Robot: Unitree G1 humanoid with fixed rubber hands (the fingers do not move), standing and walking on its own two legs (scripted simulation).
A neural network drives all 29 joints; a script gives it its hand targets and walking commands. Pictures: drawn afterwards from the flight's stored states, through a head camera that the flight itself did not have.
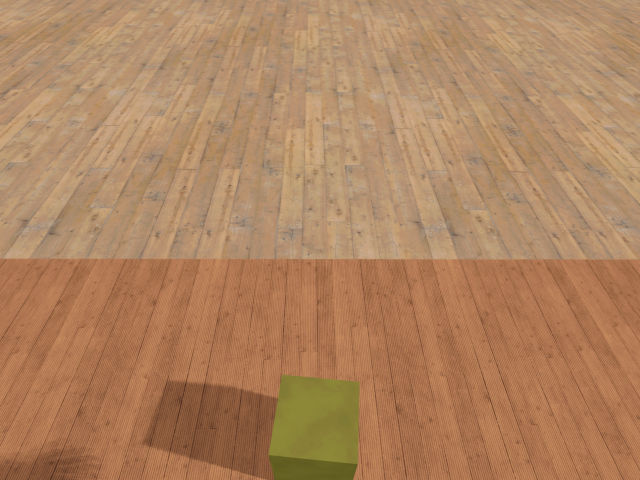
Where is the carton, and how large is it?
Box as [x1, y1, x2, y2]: [269, 375, 359, 479]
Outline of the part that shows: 282,375 269,449 269,458 274,478 352,479 357,464 359,382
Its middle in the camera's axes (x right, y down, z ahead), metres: -0.02 +0.52 +1.07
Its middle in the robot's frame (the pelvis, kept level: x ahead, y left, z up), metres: +0.42 +0.01 -0.66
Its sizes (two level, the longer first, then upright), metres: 0.210 0.200 0.250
